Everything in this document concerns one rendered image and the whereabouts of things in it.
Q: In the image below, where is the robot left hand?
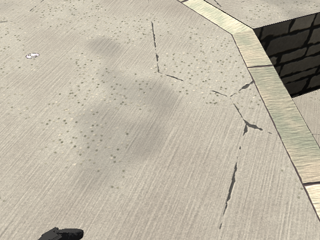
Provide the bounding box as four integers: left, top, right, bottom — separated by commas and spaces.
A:
38, 227, 84, 240

